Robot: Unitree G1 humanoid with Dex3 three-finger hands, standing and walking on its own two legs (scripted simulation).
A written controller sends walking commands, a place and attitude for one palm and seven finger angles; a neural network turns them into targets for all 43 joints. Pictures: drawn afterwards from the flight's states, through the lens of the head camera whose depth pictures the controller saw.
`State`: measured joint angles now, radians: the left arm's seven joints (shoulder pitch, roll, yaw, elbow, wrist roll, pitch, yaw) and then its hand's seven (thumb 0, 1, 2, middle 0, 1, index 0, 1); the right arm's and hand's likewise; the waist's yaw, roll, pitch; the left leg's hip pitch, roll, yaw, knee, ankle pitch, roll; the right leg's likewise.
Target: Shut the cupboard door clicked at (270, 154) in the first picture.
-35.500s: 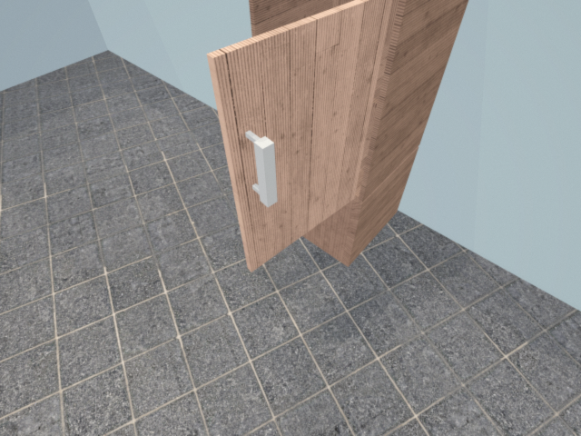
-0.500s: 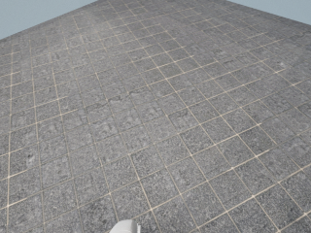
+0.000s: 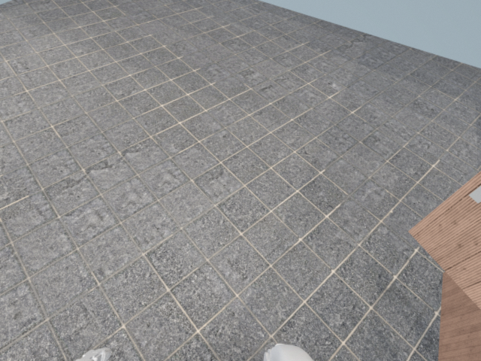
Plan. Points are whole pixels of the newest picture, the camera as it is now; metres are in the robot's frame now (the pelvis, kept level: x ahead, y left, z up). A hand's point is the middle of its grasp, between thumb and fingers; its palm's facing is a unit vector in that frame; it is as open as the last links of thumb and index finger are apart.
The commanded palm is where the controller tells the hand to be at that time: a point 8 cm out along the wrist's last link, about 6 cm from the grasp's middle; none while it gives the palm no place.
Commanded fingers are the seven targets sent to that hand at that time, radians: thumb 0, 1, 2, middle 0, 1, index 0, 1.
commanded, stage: turn to face it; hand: left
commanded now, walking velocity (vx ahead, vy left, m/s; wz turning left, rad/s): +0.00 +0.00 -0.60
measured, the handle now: out of the picture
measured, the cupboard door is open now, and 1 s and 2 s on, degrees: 55 55 55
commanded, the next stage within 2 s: take the last steps up to it in 1.62 s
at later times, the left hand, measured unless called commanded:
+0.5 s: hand out of the picture +0.14 +0.13 -0.16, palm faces -0.29 -0.93 -0.23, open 7.4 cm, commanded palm none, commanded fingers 0.00 0.90 0.90 -0.20 -0.30 -0.20 -0.30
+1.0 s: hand (194, 313) +0.22 +0.10 -0.16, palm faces -0.56 -0.79 -0.23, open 7.4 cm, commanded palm none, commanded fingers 0.00 0.90 0.90 -0.20 -0.30 -0.20 -0.30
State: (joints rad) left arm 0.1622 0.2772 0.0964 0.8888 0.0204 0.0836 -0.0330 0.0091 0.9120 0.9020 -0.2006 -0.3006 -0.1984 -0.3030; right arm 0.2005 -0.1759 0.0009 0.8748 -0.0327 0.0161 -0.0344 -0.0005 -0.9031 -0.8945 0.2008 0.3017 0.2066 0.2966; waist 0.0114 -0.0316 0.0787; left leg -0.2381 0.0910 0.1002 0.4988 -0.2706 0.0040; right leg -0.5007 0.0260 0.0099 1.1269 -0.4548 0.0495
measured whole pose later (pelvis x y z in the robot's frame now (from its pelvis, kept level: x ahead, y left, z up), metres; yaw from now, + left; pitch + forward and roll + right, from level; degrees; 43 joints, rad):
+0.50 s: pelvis +0.00 -0.04 +0.00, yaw -17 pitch +2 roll +0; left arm 0.18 0.21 0.04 0.89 0.02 0.04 -0.01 0.01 0.91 0.90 -0.20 -0.30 -0.20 -0.30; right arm 0.17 -0.26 -0.05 0.89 -0.02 0.06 -0.01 0.00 -0.91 -0.90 0.20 0.30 0.20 0.30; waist -0.01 0.01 0.09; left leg -0.49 0.08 0.02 0.99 -0.39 -0.09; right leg -0.27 0.03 0.05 0.50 -0.25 -0.02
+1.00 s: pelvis +0.01 -0.02 -0.01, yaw -36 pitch +1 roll -2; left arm 0.14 0.26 0.08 0.89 0.02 0.08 -0.04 0.01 0.91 0.90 -0.20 -0.30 -0.20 -0.30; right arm 0.24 -0.22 -0.03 0.90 -0.03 0.02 -0.02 0.00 -0.90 -0.89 0.20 0.30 0.21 0.30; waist -0.01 0.02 0.09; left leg -0.22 0.16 0.24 0.55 -0.33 -0.02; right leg -0.39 -0.03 -0.06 0.82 -0.42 0.04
